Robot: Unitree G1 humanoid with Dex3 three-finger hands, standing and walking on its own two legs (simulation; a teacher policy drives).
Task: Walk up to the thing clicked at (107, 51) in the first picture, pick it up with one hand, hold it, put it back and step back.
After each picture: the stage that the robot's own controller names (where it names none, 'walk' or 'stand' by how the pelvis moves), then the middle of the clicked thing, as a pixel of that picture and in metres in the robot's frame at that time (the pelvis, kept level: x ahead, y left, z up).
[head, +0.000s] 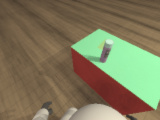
stand; (105, 52) +0.60 -0.12 -0.04
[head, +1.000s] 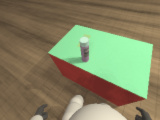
walk; (84, 51) +0.52 +0.10 -0.01
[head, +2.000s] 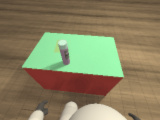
stand; (64, 53) +0.50 +0.24 -0.01
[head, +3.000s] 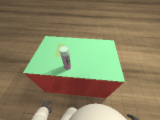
stand; (66, 59) +0.47 +0.23 -0.04
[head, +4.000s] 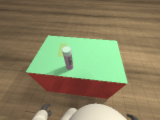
stand; (68, 59) +0.47 +0.21 -0.04
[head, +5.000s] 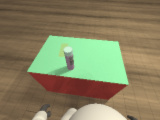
stand; (69, 59) +0.47 +0.20 -0.04
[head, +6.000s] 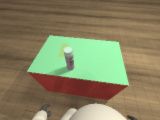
stand; (69, 59) +0.46 +0.20 -0.04
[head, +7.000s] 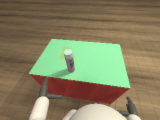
rise first; (69, 62) +0.45 +0.21 -0.04
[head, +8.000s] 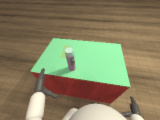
go down; (70, 60) +0.47 +0.21 -0.03
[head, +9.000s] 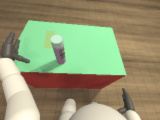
go down; (59, 52) +0.45 +0.20 +0.03
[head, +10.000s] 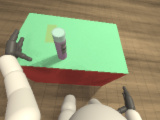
close in; (60, 46) +0.47 +0.20 +0.04
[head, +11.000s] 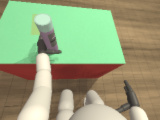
close; (49, 38) +0.49 +0.21 +0.08
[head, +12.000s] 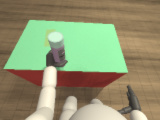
lift; (58, 53) +0.40 +0.19 +0.10
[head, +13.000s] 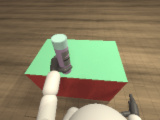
lift; (63, 57) +0.32 +0.17 +0.19
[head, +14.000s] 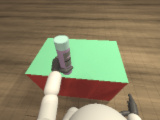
hold; (64, 58) +0.33 +0.17 +0.17
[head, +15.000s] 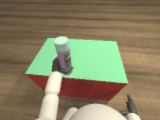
hold; (64, 58) +0.33 +0.17 +0.16
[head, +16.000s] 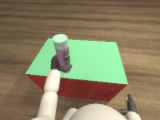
crouch; (63, 56) +0.34 +0.17 +0.17
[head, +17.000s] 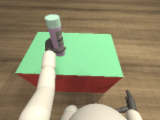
crouch; (57, 38) +0.46 +0.21 +0.18
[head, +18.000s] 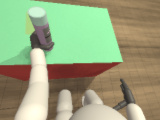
lower; (43, 33) +0.51 +0.23 +0.08
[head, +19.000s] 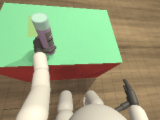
lower; (46, 38) +0.50 +0.22 +0.07
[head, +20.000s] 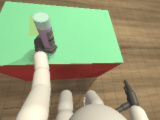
lower; (47, 37) +0.50 +0.22 +0.07
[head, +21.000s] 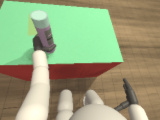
lower; (46, 36) +0.51 +0.22 +0.08
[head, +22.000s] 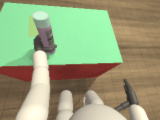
loosen; (46, 36) +0.51 +0.22 +0.07
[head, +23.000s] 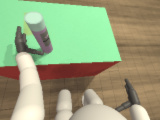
withdraw; (42, 37) +0.50 +0.23 +0.07
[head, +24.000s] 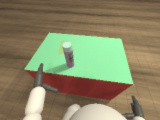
sink last; (69, 56) +0.47 +0.21 +0.01
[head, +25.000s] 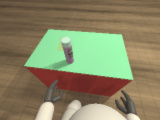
stand; (68, 52) +0.49 +0.21 +0.02
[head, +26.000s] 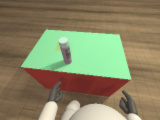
stand; (66, 52) +0.48 +0.22 +0.03
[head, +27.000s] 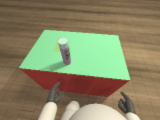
stand; (65, 53) +0.48 +0.22 +0.03
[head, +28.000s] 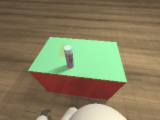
stand; (69, 57) +0.50 +0.21 -0.04
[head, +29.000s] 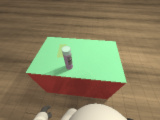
stand; (68, 59) +0.48 +0.21 -0.04
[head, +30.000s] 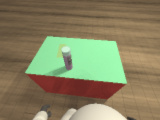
stand; (67, 59) +0.47 +0.21 -0.04
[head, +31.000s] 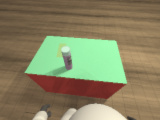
walk; (67, 59) +0.47 +0.21 -0.04
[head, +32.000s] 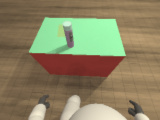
walk; (69, 36) +0.64 +0.23 -0.01
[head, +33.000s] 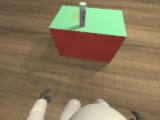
walk; (82, 15) +1.00 +0.16 -0.01
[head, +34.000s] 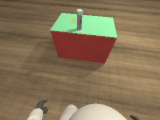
stand; (79, 20) +1.12 +0.19 -0.02
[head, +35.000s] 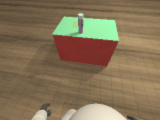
stand; (80, 24) +1.10 +0.19 -0.04
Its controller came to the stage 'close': yes
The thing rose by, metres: 0.20
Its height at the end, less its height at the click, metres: +0.00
